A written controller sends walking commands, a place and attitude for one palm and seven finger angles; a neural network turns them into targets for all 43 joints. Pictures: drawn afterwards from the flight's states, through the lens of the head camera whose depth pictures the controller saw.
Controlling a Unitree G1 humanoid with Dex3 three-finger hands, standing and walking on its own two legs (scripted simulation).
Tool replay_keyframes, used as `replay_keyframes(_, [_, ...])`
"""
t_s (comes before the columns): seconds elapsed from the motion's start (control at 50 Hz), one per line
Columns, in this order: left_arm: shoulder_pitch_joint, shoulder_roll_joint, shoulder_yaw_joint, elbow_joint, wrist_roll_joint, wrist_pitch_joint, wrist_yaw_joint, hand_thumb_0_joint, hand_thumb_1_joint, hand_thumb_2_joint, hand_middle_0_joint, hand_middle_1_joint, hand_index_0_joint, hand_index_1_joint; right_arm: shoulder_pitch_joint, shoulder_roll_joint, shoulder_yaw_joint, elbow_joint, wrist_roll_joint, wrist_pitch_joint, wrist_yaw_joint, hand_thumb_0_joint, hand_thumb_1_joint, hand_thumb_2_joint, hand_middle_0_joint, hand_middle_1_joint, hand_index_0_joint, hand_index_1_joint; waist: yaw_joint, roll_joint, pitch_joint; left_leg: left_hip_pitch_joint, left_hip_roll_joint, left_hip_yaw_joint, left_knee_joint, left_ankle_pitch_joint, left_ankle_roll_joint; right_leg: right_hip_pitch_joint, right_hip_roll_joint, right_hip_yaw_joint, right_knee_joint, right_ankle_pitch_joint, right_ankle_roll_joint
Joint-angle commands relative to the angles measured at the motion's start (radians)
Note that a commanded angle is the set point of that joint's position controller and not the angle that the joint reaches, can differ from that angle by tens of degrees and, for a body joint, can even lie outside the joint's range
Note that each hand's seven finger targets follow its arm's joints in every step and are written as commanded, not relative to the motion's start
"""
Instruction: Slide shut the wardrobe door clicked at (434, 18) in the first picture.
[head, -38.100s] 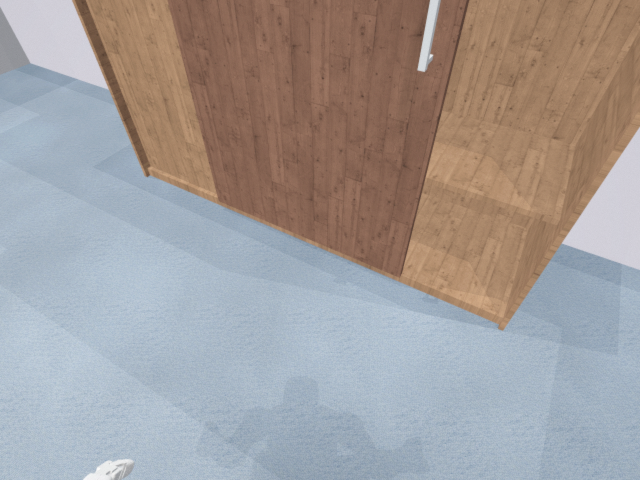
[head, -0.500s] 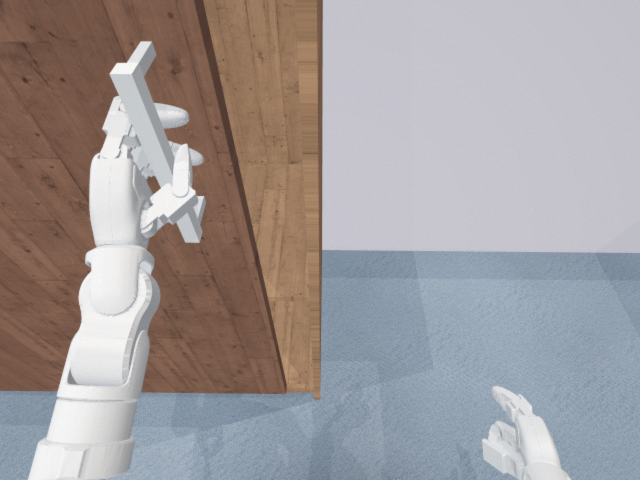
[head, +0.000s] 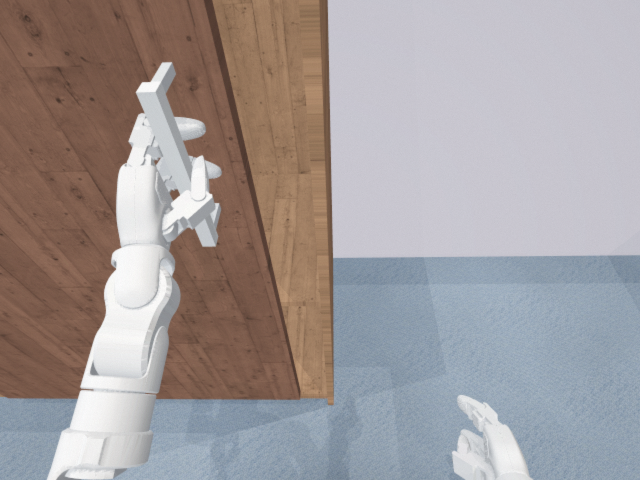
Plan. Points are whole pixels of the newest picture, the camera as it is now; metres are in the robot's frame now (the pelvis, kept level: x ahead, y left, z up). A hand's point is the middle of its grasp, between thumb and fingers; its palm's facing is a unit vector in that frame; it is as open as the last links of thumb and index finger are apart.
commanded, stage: stop walking and hold the door there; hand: left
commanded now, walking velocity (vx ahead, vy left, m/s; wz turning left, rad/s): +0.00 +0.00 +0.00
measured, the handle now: (190, 166) +0.40 +0.18 +0.20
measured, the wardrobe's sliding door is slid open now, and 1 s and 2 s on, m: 0.08 0.08 0.08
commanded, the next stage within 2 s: loosen the grip on the handle in 0.50 s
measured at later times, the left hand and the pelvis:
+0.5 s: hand (207, 196) +0.35 +0.15 +0.20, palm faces +0.26 -0.95 -0.14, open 6.1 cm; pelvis +0.01 -0.03 +0.00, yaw -1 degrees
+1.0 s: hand (204, 191) +0.35 +0.16 +0.20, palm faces +0.34 -0.93 -0.14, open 12.6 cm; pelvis +0.00 -0.06 -0.01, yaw +2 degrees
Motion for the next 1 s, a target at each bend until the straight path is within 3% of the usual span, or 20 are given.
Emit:
replay_keyframes(0.0, [-0.359, 0.067, -0.098, -0.294, 0.019, -0.135, -0.054, 0.0, 0.9, 0.9, -0.45, -1.4, -0.45, -1.4, -0.097, -0.124, -0.056, -0.167, 0.015, -0.045, -0.022, 0.0, -0.9, -0.9, 0.2, 0.3, 0.2, 0.3, -0.033, -0.155, -0.407, 0.123, 0.192, -0.202, 0.046, 0.292, -0.091, 0.081, -0.163, 0.243, -0.048, 0.361, -0.037])
replay_keyframes(0.06, [-0.358, 0.09, -0.072, -0.271, 0.021, -0.131, -0.045, 0.0, 0.9, 0.9, -0.45, -1.4, -0.45, -1.4, -0.098, -0.126, -0.053, -0.169, 0.018, -0.038, -0.031, 0.0, -0.9, -0.9, 0.2, 0.3, 0.2, 0.3, -0.033, -0.067, -0.413, 0.148, 0.203, -0.199, 0.001, 0.279, -0.045, 0.048, -0.137, 0.21, -0.041, 0.312, -0.003])
replay_keyframes(0.08, [-0.359, 0.09, -0.08, -0.268, 0.02, -0.13, -0.043, 0.0, 0.9, 0.9, -0.45, -1.4, -0.45, -1.4, -0.102, -0.13, -0.053, -0.165, 0.017, -0.036, -0.035, 0.0, -0.9, -0.9, 0.2, 0.3, 0.2, 0.3, -0.032, -0.003, -0.409, 0.153, 0.22, -0.213, -0.018, 0.301, -0.05, 0.038, -0.126, 0.191, -0.035, 0.27, 0.005])
replay_keyframes(0.12, [-0.345, 0.128, -0.034, -0.246, 0.021, -0.133, -0.036, 0.0, 0.9, 0.9, -0.45, -1.4, -0.45, -1.4, -0.106, -0.134, -0.049, -0.168, 0.016, -0.034, -0.038, 0.0, -0.9, -0.9, 0.2, 0.3, 0.2, 0.3, -0.026, 0.022, -0.401, 0.179, 0.246, -0.242, -0.029, 0.391, -0.066, 0.004, -0.096, 0.166, -0.024, 0.237, 0.011])
replay_keyframes(0.18, [-0.316, 0.18, 0.016, -0.224, 0.02, -0.136, -0.03, 0.0, 0.9, 0.9, -0.45, -1.4, -0.45, -1.4, -0.105, -0.137, -0.05, -0.166, 0.015, -0.024, -0.045, 0.0, -0.9, -0.9, 0.2, 0.3, 0.2, 0.3, -0.026, 0.025, -0.377, 0.148, 0.246, -0.234, -0.017, 0.419, -0.071, 0.021, -0.102, 0.169, -0.044, 0.254, 0.01])
replay_keyframes(0.28, [-0.262, 0.173, 0.014, -0.199, 0.014, -0.14, -0.036, 0.0, 0.9, 0.9, -0.45, -1.4, -0.45, -1.4, -0.094, -0.139, -0.05, -0.17, 0.02, -0.021, -0.048, 0.0, -0.9, -0.9, 0.2, 0.3, 0.2, 0.3, -0.033, -0.011, -0.357, 0.097, 0.221, -0.211, -0.006, 0.359, -0.053, 0.059, -0.121, 0.199, -0.057, 0.353, 0.003])
replay_keyframes(0.56, [-0.217, 0.203, 0.048, -0.185, 0.015, -0.138, -0.032, 0.0, 0.9, 0.9, -0.45, -1.4, -0.45, -1.4, -0.072, -0.14, -0.053, -0.17, 0.024, -0.027, -0.05, 0.0, -0.9, -0.9, 0.2, 0.3, 0.2, 0.3, -0.033, -0.039, -0.351, 0.092, 0.211, -0.194, -0.004, 0.266, -0.021, 0.054, -0.132, 0.223, -0.075, 0.367, 0.016])
replay_keyframes(0.58, [-1.172, 0.769, 0.386, -0.303, 0.08, -0.179, -0.008, 0.0, 0.9, 0.9, -0.45, -1.4, -0.45, -1.4, -0.036, -0.034, 0.087, -0.242, 0.115, -0.057, -0.042, 0.0, -0.9, -0.9, 0.2, 0.3, 0.2, 0.3, -0.039, 0.051, 0.057, -0.188, 0.151, -0.168, -0.073, 0.028, -0.012, -0.102, -0.061, 0.144, -0.076, -0.166, 0.068])
replay_keyframes(0.6, [-0.781, 0.399, 0.241, 0.375, 0.122, -0.017, -0.061, 0.0, 0.779, 0.842, -0.45, -1.4, -0.45, -1.4, -0.026, -0.148, -0.089, -0.012, -0.006, -0.085, -0.031, 0.0, -0.9, -0.9, 0.2, 0.3, 0.2, 0.3, -0.032, -0.054, -0.213, -0.032, 0.113, -0.136, 0.008, 0.249, -0.042, -0.054, -0.025, 0.091, -0.006, 0.118, -0.015])
replay_keyframes(0.62, [-0.624, 0.271, 0.193, 0.158, 0.03, -0.039, -0.057, 0.0, 0.658, 0.783, -0.45, -1.4, -0.45, -1.4, 0.032, -0.144, -0.072, -0.077, 0.025, -0.092, -0.018, 0.0, -0.9, -0.9, 0.2, 0.3, 0.2, 0.3, -0.062, -0.186, -0.231, 0.026, 0.118, -0.161, -0.005, 0.311, -0.077, -0.061, 0.012, 0.03, -0.023, 0.153, -0.002])
replay_keyframes(0.66, [-0.53, 0.287, 0.226, 0.022, -0.033, -0.048, -0.072, 0.0, 0.417, 0.667, -0.45, -1.4, -0.45, -1.4, -0.028, -0.165, -0.078, -0.111, 0.03, -0.101, -0.025, 0.0, -0.9, -0.9, 0.2, 0.3, 0.2, 0.3, 0.006, -0.048, -0.484, 0.15, 0.095, -0.138, 0.017, 0.268, -0.064, 0.022, 0.011, 0.074, -0.029, 0.136, 0.004])
replay_keyframes(0.68, [-0.48, 0.289, 0.253, -0.015, -0.065, -0.054, -0.074, 0.0, 0.296, 0.608, -0.45, -1.4, -0.45, -1.4, -0.04, -0.152, -0.071, -0.108, 0.022, -0.102, -0.027, 0.0, -0.9, -0.9, 0.2, 0.3, 0.2, 0.3, 0.016, 0.053, -0.535, 0.157, 0.091, -0.13, 0.035, 0.261, -0.067, 0.048, -0.006, 0.093, -0.02, 0.174, 0.006])
replay_keyframes(0.7, [-0.52, 0.302, 0.244, -0.085, -0.068, -0.061, -0.067, 0.0, 0.175, 0.55, -0.45, -1.4, -0.45, -1.4, -0.057, -0.148, -0.063, -0.106, 0.021, -0.101, -0.019, 0.0, -0.9, -0.9, 0.2, 0.3, 0.2, 0.3, 0.018, 0.058, -0.552, 0.114, 0.091, -0.14, 0.049, 0.208, -0.062, 0.08, -0.034, 0.118, -0.026, 0.177, 0.017])
replay_keyframes(0.74, [-0.493, 0.17, 0.099, 0.011, -0.033, -0.053, -0.059, 0.0, -0.067, 0.433, -0.45, -1.4, -0.45, -1.4, -0.058, -0.134, -0.047, -0.082, 0.031, -0.104, -0.01, 0.0, -0.9, -0.9, 0.2, 0.3, 0.2, 0.3, -0.023, 0.003, -0.335, 0.027, 0.099, -0.146, 0.044, 0.085, -0.043, -0.002, -0.042, 0.129, -0.061, 0.079, 0.027])
replay_keyframes(0.78, [-0.458, 0.22, 0.11, 0.026, 0.016, -0.055, -0.031, 0.0, -0.308, 0.317, -0.45, -1.4, -0.45, -1.4, -0.051, -0.153, -0.055, -0.077, 0.029, -0.106, -0.009, 0.0, -0.9, -0.9, 0.2, 0.3, 0.2, 0.3, -0.031, -0.011, -0.237, -0.02, 0.097, -0.15, 0.035, 0.034, -0.031, -0.048, -0.03, 0.12, -0.08, -0.012, 0.019])
replay_keyframes(0.82, [-0.485, 0.251, 0.11, 0.013, 0.04, -0.047, -0.01, 0.0, -0.55, 0.2, -0.423, -1.367, -0.423, -1.367, -0.059, -0.16, -0.061, -0.082, 0.029, -0.105, -0.011, 0.0, -0.9, -0.9, 0.2, 0.3, 0.2, 0.3, -0.037, -0.054, -0.226, -0.053, 0.099, -0.155, 0.044, 0.006, -0.022, -0.051, -0.049, 0.14, -0.093, -0.04, 0.033])
replay_keyframes(0.9, [-0.452, 0.233, 0.112, -0.017, 0.013, -0.039, -0.024, 0.0, -0.55, 0.2, -0.37, -1.3, -0.37, -1.3, -0.088, -0.149, -0.065, -0.086, 0.033, -0.09, -0.01, 0.0, -0.9, -0.9, 0.2, 0.3, 0.2, 0.3, -0.024, -0.128, -0.253, -0.13, 0.103, -0.172, 0.069, -0.032, -0.035, 0.047, -0.119, 0.237, -0.101, 0.005, 0.071])
replay_keyframes(0.92, [-0.425, 0.278, 0.164, -0.007, 0.005, -0.037, -0.026, 0.0, -0.55, 0.2, -0.357, -1.283, -0.357, -1.283, -0.081, -0.151, -0.07, -0.078, 0.036, -0.085, -0.011, 0.0, -0.9, -0.9, 0.2, 0.3, 0.2, 0.3, -0.014, -0.143, -0.257, -0.146, 0.104, -0.176, 0.074, -0.04, -0.039, 0.066, -0.126, 0.249, -0.103, 0.006, 0.076])
replay_keyframes(0.96, [-0.423, 0.286, 0.179, -0.021, -0.008, -0.031, -0.032, 0.0, -0.55, 0.2, -0.33, -1.25, -0.33, -1.25, -0.092, -0.149, -0.071, -0.075, 0.036, -0.074, -0.011, 0.0, -0.9, -0.9, 0.2, 0.3, 0.2, 0.3, -0.009, -0.112, -0.273, -0.17, 0.101, -0.18, 0.089, -0.032, -0.047, 0.106, -0.15, 0.279, -0.087, 0.078, 0.084])
replay_keyframes(0.98, [-0.569, 0.31, 0.166, -0.052, -0.001, -0.032, -0.029, 0.0, -0.55, 0.2, -0.317, -1.233, -0.317, -1.233, -0.095, -0.149, -0.067, -0.067, 0.037, -0.071, -0.013, 0.0, -0.9, -0.9, 0.2, 0.3, 0.2, 0.3, -0.025, -0.068, -0.287, -0.154, 0.097, -0.18, 0.091, -0.026, -0.045, 0.09, -0.143, 0.276, -0.082, 0.062, 0.077])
